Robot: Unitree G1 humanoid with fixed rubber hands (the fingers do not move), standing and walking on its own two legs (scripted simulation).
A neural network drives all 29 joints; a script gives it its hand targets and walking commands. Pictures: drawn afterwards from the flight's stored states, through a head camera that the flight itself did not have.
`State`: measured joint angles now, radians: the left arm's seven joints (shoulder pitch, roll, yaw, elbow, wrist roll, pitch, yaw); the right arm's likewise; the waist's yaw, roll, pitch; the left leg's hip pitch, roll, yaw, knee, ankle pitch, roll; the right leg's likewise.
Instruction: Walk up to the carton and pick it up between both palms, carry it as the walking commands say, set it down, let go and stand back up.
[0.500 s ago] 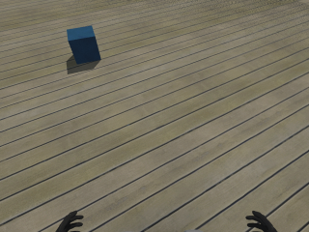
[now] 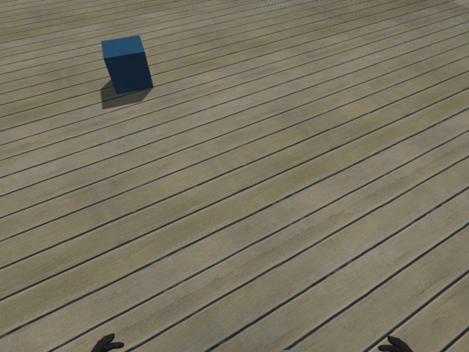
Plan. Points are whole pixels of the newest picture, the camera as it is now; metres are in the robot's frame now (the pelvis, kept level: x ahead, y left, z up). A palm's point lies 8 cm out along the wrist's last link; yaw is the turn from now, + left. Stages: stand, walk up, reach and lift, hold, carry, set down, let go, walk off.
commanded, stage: stand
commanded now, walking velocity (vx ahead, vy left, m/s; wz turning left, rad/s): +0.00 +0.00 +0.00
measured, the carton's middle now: (128, 65) +2.00 +0.75 -0.62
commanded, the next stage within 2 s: walk up in 0.20 s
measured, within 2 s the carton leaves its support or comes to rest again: neither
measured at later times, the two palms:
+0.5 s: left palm out of the picture +0.07 +0.28 -0.11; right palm out of the picture +0.08 -0.28 -0.10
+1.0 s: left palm (48, 312) +0.21 +0.37 -0.12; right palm (325, 340) +0.15 -0.15 -0.11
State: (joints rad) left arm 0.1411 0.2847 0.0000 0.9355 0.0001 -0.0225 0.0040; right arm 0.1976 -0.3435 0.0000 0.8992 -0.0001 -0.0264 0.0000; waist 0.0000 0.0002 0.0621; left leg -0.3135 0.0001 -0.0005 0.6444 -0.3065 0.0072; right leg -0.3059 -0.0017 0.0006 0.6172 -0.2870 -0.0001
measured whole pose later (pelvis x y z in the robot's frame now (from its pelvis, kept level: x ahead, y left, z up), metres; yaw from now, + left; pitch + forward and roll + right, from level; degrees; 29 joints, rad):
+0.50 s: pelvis -0.01 +0.01 +0.01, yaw +3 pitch -1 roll +0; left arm 0.13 0.29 0.00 0.99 0.00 0.00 0.02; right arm 0.20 -0.34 0.00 0.92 0.00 0.03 0.04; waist 0.00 -0.01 0.05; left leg -0.40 0.00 0.00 0.79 -0.37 0.01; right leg -0.26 -0.04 -0.04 0.49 -0.28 0.00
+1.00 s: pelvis +0.13 +0.10 +0.01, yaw +12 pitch +3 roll -2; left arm 0.03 0.30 0.00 0.95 0.00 -0.01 -0.04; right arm 0.36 -0.20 0.00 1.03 0.00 -0.05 0.03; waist 0.00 -0.03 0.03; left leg -0.15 0.03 -0.05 0.49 -0.39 0.01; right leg -0.59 -0.12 -0.06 0.87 -0.26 0.04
